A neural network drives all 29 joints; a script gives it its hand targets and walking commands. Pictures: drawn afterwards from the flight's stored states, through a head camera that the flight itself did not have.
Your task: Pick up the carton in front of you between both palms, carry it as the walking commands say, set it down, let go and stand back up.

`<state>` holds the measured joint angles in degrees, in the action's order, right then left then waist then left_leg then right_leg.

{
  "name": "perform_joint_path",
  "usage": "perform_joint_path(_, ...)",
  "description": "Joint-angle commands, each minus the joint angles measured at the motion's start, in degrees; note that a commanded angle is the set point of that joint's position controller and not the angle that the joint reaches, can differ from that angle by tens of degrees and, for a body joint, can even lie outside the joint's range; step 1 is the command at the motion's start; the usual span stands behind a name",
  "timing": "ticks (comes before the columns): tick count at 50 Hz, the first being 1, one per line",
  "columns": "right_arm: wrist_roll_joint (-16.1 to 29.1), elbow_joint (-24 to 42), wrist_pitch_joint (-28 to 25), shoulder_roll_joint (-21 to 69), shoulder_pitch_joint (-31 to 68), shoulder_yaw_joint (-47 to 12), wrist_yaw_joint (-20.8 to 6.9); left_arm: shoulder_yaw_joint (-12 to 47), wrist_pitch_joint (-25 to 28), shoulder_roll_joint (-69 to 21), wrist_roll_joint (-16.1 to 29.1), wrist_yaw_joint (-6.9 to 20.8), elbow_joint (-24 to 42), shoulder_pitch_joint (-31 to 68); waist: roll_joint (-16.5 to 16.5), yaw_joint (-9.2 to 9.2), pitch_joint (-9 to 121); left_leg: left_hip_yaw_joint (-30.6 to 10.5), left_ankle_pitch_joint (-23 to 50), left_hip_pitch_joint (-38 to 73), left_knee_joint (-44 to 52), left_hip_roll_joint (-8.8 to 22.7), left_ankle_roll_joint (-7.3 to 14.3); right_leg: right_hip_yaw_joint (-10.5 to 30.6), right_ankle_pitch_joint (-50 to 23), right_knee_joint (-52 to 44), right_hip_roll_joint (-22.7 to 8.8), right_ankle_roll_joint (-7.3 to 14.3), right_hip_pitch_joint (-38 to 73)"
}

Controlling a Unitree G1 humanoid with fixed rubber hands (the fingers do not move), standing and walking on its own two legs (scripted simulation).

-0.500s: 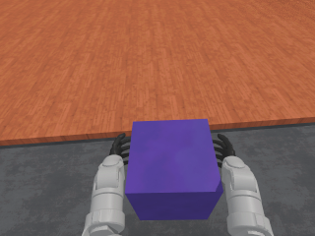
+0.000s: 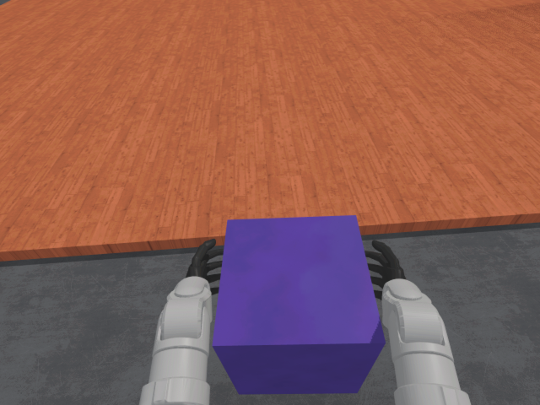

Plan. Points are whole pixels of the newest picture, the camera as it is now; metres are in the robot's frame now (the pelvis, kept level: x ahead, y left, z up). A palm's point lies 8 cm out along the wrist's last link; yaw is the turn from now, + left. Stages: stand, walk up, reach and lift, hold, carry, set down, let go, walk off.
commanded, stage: reach and lift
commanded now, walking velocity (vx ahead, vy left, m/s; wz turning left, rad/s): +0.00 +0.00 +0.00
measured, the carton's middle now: (294, 309) +0.29 +0.00 -0.04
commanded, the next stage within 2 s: hold in 0.10 s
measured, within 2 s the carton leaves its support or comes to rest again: neither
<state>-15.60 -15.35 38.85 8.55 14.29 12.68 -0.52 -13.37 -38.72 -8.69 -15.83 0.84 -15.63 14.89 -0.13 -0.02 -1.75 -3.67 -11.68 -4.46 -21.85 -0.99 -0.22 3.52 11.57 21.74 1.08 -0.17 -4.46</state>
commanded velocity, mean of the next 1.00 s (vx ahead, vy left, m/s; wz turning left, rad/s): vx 0.18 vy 0.00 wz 0.00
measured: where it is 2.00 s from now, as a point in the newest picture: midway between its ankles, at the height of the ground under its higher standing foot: (277, 321)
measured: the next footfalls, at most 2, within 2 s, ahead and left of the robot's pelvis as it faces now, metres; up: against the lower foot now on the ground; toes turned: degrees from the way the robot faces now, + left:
right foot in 1.12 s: +0.17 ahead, -0.10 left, +0.00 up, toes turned -10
left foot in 1.48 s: +0.48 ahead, +0.14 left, +0.00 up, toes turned +12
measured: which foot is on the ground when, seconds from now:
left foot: down 0.00-1.00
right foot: down 0.00-0.90, up 0.92-1.00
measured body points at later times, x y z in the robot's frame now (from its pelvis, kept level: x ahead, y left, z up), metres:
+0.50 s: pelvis -0.02 +0.00 +0.00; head -0.06 +0.00 +0.45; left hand +0.28 +0.15 +0.04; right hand +0.28 -0.15 +0.04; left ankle +0.01 +0.12 -0.74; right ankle +0.01 -0.12 -0.74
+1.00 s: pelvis +0.05 +0.02 -0.01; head +0.01 +0.02 +0.44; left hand +0.35 +0.17 +0.08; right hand +0.35 -0.14 +0.08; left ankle +0.01 +0.13 -0.74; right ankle +0.03 -0.11 -0.72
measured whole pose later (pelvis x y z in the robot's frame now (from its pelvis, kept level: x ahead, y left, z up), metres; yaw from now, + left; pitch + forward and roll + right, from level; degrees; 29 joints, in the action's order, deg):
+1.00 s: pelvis +0.05 +0.02 -0.01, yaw -2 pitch +4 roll -1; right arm -8.6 5.7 55.7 8.1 12.0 7.1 3.5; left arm -9.6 -56.0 -7.6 -8.0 -2.8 7.2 11.4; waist -0.8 -0.1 10.6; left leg 1.7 -18.1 -13.0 -26.9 1.1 1.1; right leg -3.4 26.2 40.5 -1.3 0.2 -22.0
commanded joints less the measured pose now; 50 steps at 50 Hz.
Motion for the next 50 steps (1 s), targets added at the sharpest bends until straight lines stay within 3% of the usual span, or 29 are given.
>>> perform_joint_path(1,13.24,3.29,-1.49,52.54,26.23,-29.88,-12.38,30.08,1.28,-52.27,13.04,12.45,2.23,24.7,0.14,0.01,14.52,-1.01,13.31,3.39,2.08,-4.36,0.16,1.17,-13.22,-2.03,4.2,-0.13,3.88)
perform_joint_path(11,15.48,9.37,1.82,51.29,24.09,-33.62,-11.73,33.88,-2.03,-51.36,15.43,11.65,8.28,22.53,0.08,0.12,15.74,-1.37,15.87,5.59,3.2,-4.23,0.01,1.41,-15.59,-3.04,4.17,-0.2,6.1)
perform_joint_path(17,13.7,6.71,3.33,49.13,25.97,-30.2,-11.91,30.46,-3.57,-49.49,13.53,11.64,5.69,24.27,-0.09,0.09,8.4,-0.72,4.69,2.32,4.42,-3.84,0.37,0.65,-4.64,-4.05,3.81,0.4,2.65)
perform_joint_path(33,13.4,3.41,2.68,51.34,32.18,-29.83,-12.57,30.01,-2.88,-51.41,13.47,12.45,2.45,30.66,0.15,0.12,11.0,-0.38,1.67,1.85,3.51,-3.66,0.6,0.34,-1.75,-3.21,3.49,0.31,2.38)
perform_joint_path(34,14.13,3.9,3.15,51.03,33.78,-30.42,-12.49,30.82,-3.43,-50.88,14.34,12.5,2.79,32.61,1.53,0.05,13.89,-0.3,-5.99,-4.63,0.18,6.17,0.85,0.76,6.34,-0.71,-6.59,0.83,-3.82)
perform_joint_path(36,15.34,5.77,3.51,51.42,34.72,-31.44,-12.33,31.94,-3.72,-51.29,15.45,12.18,4.64,32.68,1.81,-0.06,13.47,-1.13,-24.75,-8.72,0.28,4.37,0.77,3.6,27.53,-3.68,-6.33,1.59,-8.56)
perform_joint_path(37,16.13,7.17,3.76,51.96,35.58,-32.61,-12.1,33.04,-3.98,-51.82,16.03,11.88,6.44,33.89,2.6,0.01,12.91,-0.34,-27.61,-10.91,-1.38,3.88,0.64,4.65,31.33,-3.94,-6.75,2.05,-9.61)
perform_joint_path(40,18.44,11.32,5.68,52.38,36.05,-35.96,-11.1,35.8,-5.97,-51.94,17.55,10.4,10.2,32.75,5.85,-0.35,17.72,5.1,-11.74,-11.53,-10.61,1.29,-0.18,8.89,23.41,-5.2,-9.99,4.37,-7.36)
perform_joint_path(42,20.58,14.93,8.06,52.46,35.26,-38.73,-10.28,38.17,-8.45,-51.41,18.75,9.03,14.04,31.29,7.07,-0.26,19.2,7.11,-12.68,-10.34,-7.95,0.13,0.01,9.21,25.28,-4.98,-10.91,5.8,-8.73)
perform_joint_path(43,21.39,16.69,9.41,52.03,35.06,-39.65,-9.71,39.27,-9.89,-50.88,19.37,8.31,16.25,31.08,6.08,-0.18,18.73,6.63,-14.47,-8.45,-5.45,0.52,0.32,7.62,26.93,-3.86,-10.27,5.52,-11.58)
perform_joint_path(44,22.01,18.19,10.79,51.46,34.58,-40.33,-9.02,40.29,-11.33,-50.56,20.01,7.6,18.31,30.93,3.13,0.03,17.54,2.95,-17.27,-6.06,-1.37,3.05,1.17,4.43,26.53,0.0,-8.5,4.4,-16.0)
perform_joint_path(46,22.43,20.67,13.6,49.29,30.19,-41.11,-7.2,42.32,-14.39,-49.92,21.55,6.22,21.97,29.88,-12.86,1.23,15.03,-19.41,-26.19,2.3,10.44,17.16,7.21,-7.49,16.7,21.31,-1.47,0.25,-30.99)
perform_joint_path(47,22.06,22.22,14.95,48.56,27.64,-41.18,-6.07,43.2,-15.88,-48.95,22.62,5.54,23.73,29.55,-14.4,1.47,12.16,-25.83,-19.39,5.64,11.41,21.05,10.58,-8.29,17.27,22.17,-1.97,0.29,-38.31)
perform_joint_path(48,21.93,25.07,16.26,48.11,27.14,-40.95,-4.99,44.09,-17.06,-48.61,23.92,5.0,25.66,30.0,-11.34,1.75,12.21,-24.66,-11.35,6.66,9.97,21.02,12.04,-7.27,17.84,21.91,-3.64,0.53,-39.22)
perform_joint_path(50,23.62,30.99,19.21,46.74,23.72,-42.69,-2.92,46.34,-19.72,-48.14,26.57,3.39,29.9,25.55,-7.68,1.7,16.35,-15.22,-1.14,8.39,7.14,18.42,10.63,-9.0,15.12,16.33,-2.86,0.26,-34.76)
